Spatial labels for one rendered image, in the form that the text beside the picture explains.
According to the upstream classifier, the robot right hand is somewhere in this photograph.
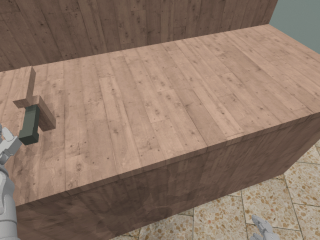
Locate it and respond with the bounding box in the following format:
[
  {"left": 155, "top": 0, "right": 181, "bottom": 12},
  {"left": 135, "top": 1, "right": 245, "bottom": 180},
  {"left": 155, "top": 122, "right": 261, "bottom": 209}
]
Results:
[{"left": 249, "top": 214, "right": 280, "bottom": 240}]

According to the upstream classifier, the tap lever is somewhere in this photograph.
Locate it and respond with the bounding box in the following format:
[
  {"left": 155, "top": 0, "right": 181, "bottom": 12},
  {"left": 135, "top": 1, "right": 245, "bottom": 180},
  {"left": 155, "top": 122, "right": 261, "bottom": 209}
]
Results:
[{"left": 18, "top": 104, "right": 40, "bottom": 146}]

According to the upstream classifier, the counter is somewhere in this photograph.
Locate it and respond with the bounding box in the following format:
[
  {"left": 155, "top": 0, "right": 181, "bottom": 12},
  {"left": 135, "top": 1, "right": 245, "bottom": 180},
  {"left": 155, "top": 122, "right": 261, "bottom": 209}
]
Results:
[{"left": 0, "top": 0, "right": 320, "bottom": 240}]

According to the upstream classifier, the left robot forearm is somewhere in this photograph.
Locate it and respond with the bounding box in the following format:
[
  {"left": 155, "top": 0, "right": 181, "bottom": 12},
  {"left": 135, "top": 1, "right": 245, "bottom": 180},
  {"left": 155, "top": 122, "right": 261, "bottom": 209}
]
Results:
[{"left": 0, "top": 164, "right": 21, "bottom": 240}]

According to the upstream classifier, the robot left hand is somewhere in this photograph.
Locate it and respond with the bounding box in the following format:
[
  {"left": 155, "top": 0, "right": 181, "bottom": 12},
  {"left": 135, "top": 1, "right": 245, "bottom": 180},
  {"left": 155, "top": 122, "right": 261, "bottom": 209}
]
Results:
[{"left": 0, "top": 123, "right": 22, "bottom": 167}]

